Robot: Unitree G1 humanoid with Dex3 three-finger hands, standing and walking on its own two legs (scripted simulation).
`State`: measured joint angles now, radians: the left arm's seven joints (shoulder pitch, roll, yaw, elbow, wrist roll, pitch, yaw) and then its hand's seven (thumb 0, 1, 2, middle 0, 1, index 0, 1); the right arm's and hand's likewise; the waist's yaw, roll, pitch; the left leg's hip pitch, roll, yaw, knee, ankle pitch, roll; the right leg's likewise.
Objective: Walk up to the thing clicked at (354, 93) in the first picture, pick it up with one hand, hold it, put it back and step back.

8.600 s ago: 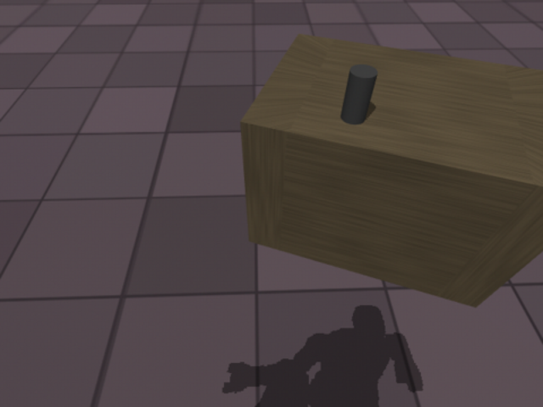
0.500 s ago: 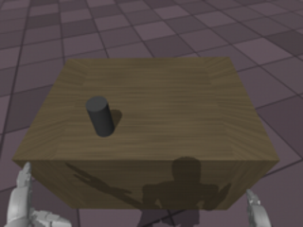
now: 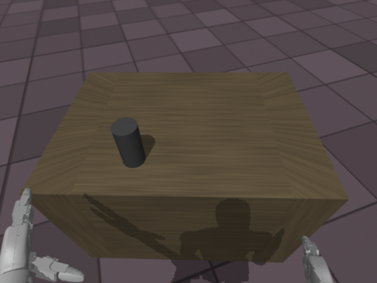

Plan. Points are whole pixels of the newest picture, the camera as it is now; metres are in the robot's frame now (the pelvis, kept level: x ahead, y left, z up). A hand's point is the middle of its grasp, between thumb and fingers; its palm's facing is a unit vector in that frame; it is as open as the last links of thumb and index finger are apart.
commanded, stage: go down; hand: left
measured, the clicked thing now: (129, 143) +0.50 +0.21 -0.05
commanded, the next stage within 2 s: none
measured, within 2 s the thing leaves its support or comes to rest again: neither
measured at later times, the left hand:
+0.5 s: hand (43, 197) +0.26 +0.32 +0.05, palm faces +0.31 -0.93 -0.19, open 17.7 cm
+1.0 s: hand (38, 179) +0.30 +0.35 +0.05, palm faces +0.22 -0.98 -0.05, open 17.6 cm
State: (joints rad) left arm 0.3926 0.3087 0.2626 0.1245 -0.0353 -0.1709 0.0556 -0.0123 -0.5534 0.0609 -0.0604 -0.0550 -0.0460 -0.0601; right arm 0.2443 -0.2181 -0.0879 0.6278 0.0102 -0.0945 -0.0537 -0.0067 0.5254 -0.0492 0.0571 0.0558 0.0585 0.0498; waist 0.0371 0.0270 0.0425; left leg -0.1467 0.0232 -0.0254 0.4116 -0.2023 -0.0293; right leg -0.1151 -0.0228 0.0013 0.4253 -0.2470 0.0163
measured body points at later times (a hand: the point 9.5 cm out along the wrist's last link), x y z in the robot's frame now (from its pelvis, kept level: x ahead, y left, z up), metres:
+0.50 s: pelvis +0.00 +0.01 -0.01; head +0.00 +0.02 +0.44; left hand +0.24 +0.37 +0.06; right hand +0.16 -0.26 -0.08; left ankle +0.02 +0.14 -0.74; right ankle -0.01 -0.13 -0.74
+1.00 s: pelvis +0.00 +0.02 -0.02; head +0.02 +0.04 +0.43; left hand +0.29 +0.40 +0.06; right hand +0.16 -0.24 -0.09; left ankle +0.02 +0.14 -0.74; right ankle -0.01 -0.13 -0.74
